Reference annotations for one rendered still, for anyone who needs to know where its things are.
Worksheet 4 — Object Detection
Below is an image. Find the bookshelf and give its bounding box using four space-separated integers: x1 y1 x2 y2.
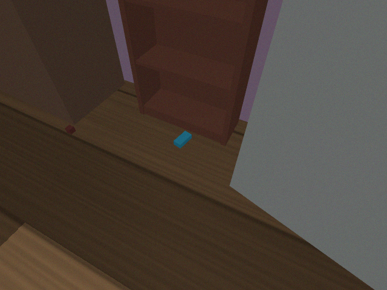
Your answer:
118 0 268 146

